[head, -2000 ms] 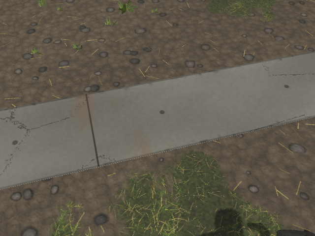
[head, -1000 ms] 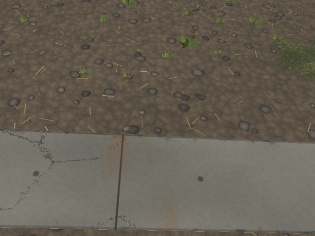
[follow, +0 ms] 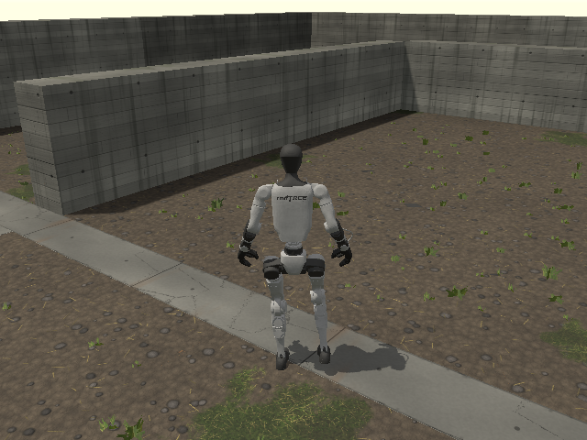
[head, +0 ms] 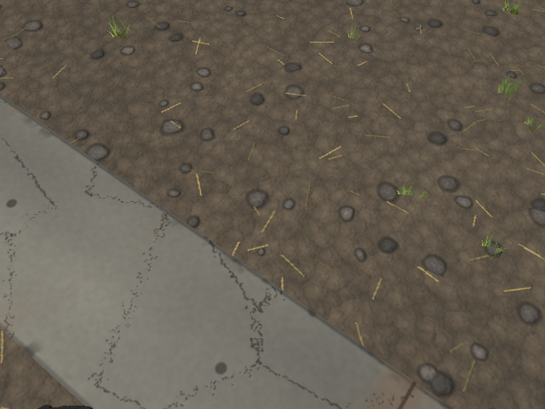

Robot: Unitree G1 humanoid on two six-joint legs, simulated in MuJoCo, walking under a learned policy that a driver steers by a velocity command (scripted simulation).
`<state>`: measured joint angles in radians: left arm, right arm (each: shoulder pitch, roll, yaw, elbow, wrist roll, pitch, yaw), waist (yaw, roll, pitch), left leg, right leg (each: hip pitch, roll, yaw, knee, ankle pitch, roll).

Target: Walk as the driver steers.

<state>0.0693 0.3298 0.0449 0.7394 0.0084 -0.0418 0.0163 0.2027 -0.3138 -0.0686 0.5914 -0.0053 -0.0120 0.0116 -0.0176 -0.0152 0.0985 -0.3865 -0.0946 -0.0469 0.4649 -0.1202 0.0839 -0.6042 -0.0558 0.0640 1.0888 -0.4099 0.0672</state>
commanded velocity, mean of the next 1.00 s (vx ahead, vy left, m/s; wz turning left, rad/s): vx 0.27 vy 0.00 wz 0.60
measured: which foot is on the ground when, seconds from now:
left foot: down 0.00-0.24, up 0.26-0.66, down 0.68-1.00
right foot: up 0.00-0.22, down 0.24-0.68, up 0.70-1.00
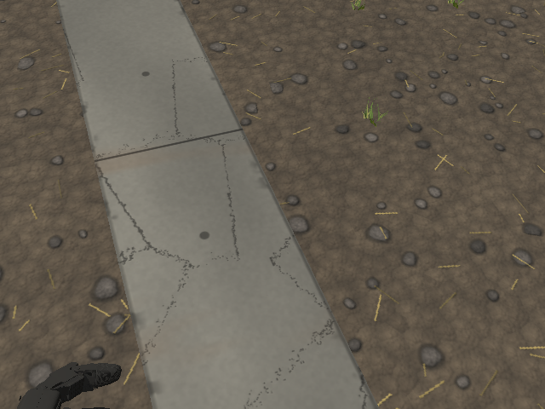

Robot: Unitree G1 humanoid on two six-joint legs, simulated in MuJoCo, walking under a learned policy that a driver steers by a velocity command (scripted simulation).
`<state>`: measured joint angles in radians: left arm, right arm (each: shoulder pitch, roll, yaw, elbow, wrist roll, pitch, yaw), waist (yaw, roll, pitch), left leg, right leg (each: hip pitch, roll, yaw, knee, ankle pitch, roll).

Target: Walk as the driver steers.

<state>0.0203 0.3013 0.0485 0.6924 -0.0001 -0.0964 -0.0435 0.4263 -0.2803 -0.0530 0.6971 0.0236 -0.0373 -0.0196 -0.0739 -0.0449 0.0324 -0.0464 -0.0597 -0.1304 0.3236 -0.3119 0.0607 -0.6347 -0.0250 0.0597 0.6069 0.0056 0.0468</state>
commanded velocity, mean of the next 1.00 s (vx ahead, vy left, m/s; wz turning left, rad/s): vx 0.49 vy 0.00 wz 0.32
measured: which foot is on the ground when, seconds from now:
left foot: down 0.00-0.14, up 0.16-0.60, down 0.62-1.00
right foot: up 0.00-0.12, down 0.14-0.64, up 0.66-1.00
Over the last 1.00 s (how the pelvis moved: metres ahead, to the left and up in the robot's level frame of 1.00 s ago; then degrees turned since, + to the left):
0.24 0.09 0.01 35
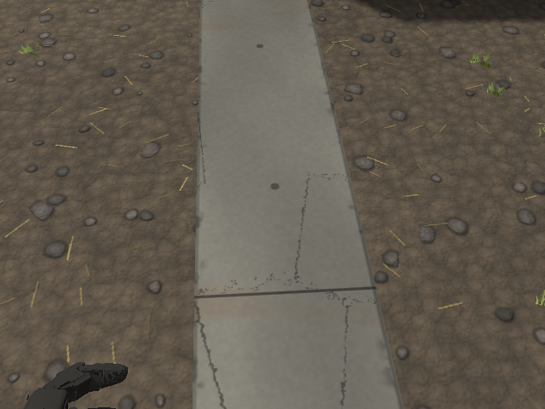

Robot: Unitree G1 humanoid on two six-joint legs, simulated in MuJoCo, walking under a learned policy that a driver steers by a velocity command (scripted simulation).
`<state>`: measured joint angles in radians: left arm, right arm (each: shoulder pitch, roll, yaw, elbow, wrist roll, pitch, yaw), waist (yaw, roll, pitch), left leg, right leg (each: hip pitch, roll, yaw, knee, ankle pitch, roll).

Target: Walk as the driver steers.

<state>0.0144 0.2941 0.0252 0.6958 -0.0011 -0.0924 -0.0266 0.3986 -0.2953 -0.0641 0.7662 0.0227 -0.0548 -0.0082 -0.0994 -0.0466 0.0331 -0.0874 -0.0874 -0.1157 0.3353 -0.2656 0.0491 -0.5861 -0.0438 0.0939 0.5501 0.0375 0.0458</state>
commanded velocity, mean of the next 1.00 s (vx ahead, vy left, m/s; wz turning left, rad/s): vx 0.27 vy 0.00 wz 0.58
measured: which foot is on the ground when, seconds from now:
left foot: down 0.00-0.10, up 0.12-0.56, down 0.58-1.00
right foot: up 0.00-0.08, down 0.10-0.58, up 0.60-1.00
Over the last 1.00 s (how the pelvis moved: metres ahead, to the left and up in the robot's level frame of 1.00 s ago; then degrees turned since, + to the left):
0.55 0.08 0.00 18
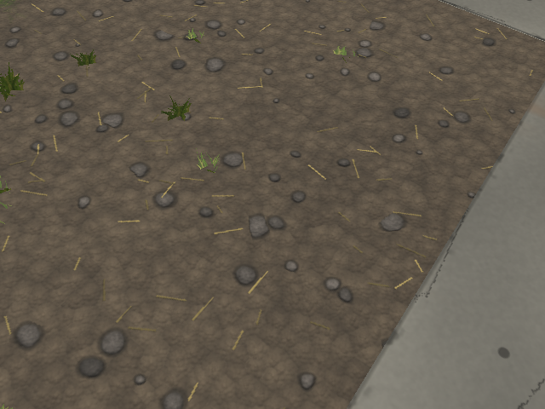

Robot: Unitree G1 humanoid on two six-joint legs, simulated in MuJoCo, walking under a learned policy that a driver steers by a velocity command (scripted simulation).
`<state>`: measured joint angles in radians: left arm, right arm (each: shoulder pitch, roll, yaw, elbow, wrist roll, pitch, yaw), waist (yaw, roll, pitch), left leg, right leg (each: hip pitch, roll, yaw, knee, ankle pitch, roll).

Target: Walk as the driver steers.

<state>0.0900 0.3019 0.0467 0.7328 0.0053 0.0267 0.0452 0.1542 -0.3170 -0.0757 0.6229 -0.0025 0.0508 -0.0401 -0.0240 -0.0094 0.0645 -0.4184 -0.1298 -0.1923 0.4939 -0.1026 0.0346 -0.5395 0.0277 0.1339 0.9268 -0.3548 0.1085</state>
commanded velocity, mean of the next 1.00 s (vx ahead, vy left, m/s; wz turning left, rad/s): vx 0.10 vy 0.00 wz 0.59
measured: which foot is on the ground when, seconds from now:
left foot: down 0.00-0.14, up 0.16-0.62, down 0.64-1.00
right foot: up 0.00-0.12, down 0.14-0.62, up 0.64-1.00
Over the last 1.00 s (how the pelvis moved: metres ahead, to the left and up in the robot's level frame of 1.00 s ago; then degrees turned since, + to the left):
0.38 0.03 -0.01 36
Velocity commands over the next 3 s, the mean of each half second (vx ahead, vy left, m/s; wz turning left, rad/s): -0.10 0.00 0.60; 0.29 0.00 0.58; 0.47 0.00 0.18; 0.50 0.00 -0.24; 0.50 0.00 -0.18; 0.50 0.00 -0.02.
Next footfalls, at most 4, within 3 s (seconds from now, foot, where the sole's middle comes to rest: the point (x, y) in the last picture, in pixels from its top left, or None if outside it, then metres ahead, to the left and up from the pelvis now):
0.14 right None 0.03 -0.15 -0.77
0.64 left None -0.14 0.05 -0.77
1.12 right None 0.27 0.04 -0.77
1.62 left None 0.35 0.44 -0.77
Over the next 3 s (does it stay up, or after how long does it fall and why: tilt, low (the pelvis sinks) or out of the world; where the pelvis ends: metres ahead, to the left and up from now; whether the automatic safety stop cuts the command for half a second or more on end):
stays up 0.96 0.65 0.02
